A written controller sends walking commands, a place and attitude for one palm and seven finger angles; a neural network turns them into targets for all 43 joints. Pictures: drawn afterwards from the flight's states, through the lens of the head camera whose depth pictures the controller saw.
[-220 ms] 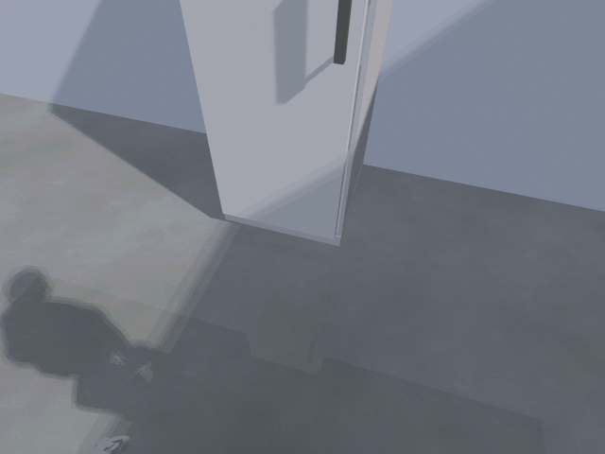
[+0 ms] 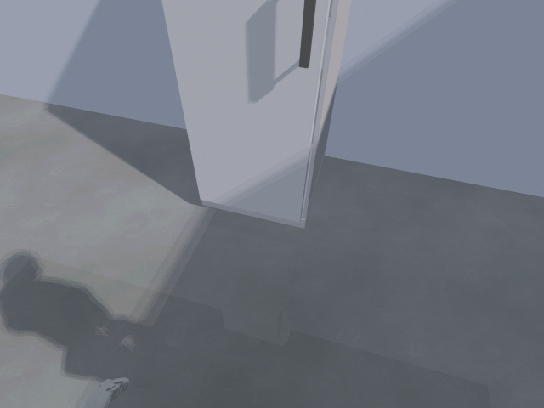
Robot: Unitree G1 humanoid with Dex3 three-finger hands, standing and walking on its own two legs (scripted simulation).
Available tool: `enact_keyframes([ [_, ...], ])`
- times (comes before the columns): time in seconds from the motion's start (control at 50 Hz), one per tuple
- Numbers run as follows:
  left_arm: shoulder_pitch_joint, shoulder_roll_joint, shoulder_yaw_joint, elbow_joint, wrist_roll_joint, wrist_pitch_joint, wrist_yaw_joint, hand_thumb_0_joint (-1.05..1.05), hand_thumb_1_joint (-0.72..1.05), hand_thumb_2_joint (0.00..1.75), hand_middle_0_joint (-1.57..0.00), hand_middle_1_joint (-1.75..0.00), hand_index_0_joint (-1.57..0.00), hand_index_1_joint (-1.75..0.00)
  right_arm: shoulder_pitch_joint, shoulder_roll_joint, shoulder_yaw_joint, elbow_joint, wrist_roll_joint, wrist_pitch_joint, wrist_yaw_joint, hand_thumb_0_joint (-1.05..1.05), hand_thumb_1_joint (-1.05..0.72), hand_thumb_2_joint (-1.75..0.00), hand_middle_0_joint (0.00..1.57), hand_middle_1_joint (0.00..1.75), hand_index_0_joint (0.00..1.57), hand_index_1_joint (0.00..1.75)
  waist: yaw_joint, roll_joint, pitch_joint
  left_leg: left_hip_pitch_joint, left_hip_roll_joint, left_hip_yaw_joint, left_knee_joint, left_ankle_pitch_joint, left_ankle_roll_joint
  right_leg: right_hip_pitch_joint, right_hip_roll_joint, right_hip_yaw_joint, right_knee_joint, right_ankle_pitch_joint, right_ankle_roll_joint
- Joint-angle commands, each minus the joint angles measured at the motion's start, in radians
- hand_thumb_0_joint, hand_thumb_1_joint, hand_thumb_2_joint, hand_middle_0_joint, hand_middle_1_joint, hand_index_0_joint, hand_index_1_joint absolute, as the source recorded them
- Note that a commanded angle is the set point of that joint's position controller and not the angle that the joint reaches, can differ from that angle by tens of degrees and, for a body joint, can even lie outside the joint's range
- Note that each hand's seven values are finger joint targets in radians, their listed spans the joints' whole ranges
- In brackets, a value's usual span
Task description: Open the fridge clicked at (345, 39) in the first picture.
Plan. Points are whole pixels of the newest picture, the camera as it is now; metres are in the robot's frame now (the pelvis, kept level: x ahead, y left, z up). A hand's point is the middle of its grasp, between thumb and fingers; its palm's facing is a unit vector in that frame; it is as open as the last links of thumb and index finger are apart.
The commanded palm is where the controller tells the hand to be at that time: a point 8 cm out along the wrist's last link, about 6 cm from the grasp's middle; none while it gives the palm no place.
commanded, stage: stand and wait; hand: right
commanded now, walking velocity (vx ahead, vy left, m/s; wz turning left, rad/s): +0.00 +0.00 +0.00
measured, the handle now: (310, 14) +1.00 -0.05 +0.20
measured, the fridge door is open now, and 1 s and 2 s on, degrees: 0 0 0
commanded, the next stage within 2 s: look at it before walking up in 0.60 s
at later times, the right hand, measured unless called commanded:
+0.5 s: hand out of the picture +0.05 -0.24 -0.15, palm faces -0.03 +0.94 -0.34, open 7.4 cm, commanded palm none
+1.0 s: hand out of the picture +0.05 -0.23 -0.15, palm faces -0.04 +0.94 -0.33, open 7.4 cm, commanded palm none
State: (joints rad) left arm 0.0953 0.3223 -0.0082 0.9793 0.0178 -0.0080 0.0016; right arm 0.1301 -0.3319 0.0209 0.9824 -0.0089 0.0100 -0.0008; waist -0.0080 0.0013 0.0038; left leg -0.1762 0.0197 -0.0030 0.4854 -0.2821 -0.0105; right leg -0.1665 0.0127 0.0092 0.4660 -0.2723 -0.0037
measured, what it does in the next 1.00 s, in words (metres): stands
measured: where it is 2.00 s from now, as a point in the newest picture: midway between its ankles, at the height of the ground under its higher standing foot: outside the picture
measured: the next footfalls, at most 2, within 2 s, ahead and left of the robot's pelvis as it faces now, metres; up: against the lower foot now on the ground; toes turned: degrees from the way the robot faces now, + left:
none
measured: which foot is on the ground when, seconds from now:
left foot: down 0.00-1.00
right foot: down 0.00-1.00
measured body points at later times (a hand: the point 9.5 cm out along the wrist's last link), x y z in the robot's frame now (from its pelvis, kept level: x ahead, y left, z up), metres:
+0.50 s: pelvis -0.02 +0.01 +0.01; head -0.02 +0.02 +0.45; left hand +0.05 +0.31 -0.13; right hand +0.05 -0.28 -0.13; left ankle -0.01 +0.13 -0.74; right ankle -0.01 -0.12 -0.74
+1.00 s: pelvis -0.02 +0.01 +0.01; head -0.02 +0.01 +0.46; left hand +0.05 +0.30 -0.13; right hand +0.06 -0.28 -0.13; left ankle -0.01 +0.13 -0.74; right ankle -0.01 -0.12 -0.74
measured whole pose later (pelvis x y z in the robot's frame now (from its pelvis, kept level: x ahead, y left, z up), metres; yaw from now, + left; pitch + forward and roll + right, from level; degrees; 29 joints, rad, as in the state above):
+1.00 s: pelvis -0.02 +0.01 +0.01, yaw +0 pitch -2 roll +0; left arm 0.14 0.33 -0.01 1.11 0.01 -0.01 0.00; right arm 0.14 -0.34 0.01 1.08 -0.01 0.00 0.00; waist 0.00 0.01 0.03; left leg -0.16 0.00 0.00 0.38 -0.20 0.01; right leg -0.15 -0.01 0.01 0.38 -0.20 0.02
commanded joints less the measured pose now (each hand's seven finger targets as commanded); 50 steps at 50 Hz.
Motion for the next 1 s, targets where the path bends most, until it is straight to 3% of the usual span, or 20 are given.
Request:
enact_keyframes([
  [0.0, -0.043, 0.21, 0.054, -0.052, -0.001, -0.026, 0.014, 0.0, 0.9, 0.9, -0.2, -0.3, -0.2, -0.3, -0.05, -0.21, -0.06, -0.059, -0.003, -0.03, -0.012, 0.0, -0.9, -0.9, 0.2, 0.3, 0.2, 0.3, 0.008, 0.003, -0.052, 0.018, 0.094, -0.081, -0.079, 0.242, 0.046, 0.012, -0.112, 0.082, -0.083, 0.257, -0.035],
  [0.16, -0.04, 0.208, 0.051, -0.021, -0.004, -0.024, 0.014, 0.0, 0.9, 0.9, -0.2, -0.3, -0.2, -0.3, -0.04, -0.212, -0.061, -0.031, -0.002, -0.035, -0.011, 0.0, -0.9, -0.9, 0.2, 0.3, 0.2, 0.3, 0.006, 0.008, -0.064, 0.03, 0.102, -0.097, -0.112, 0.237, 0.05, 0.027, -0.114, 0.082, -0.091, 0.227, -0.029],
  [0.64, -0.002, 0.212, 0.042, 0.062, -0.006, -0.022, 0.01, 0.0, 0.9, 0.9, -0.2, -0.3, -0.2, -0.3, -0.034, -0.212, -0.055, 0.031, -0.002, -0.035, -0.009, 0.0, -0.9, -0.9, 0.2, 0.3, 0.2, 0.3, 0.005, 0.006, -0.003, -0.003, 0.099, -0.121, -0.186, 0.076, 0.047, 0.004, -0.119, 0.091, -0.151, 0.119, -0.02],
  [0.98, -0.005, 0.209, 0.043, 0.064, -0.008, -0.024, 0.009, 0.0, 0.9, 0.9, -0.2, -0.3, -0.2, -0.3, -0.028, -0.211, -0.055, 0.033, -0.003, -0.038, -0.009, 0.0, -0.9, -0.9, 0.2, 0.3, 0.2, 0.3, 0.006, 0.005, -0.025, 0.012, 0.103, -0.115, -0.184, 0.127, 0.045, 0.018, -0.123, 0.091, -0.147, 0.157, -0.019],
])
